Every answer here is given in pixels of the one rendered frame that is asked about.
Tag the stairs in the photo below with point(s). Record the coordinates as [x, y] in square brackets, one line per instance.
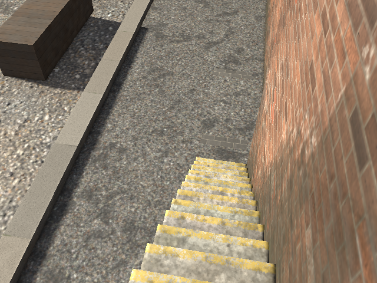
[212, 232]

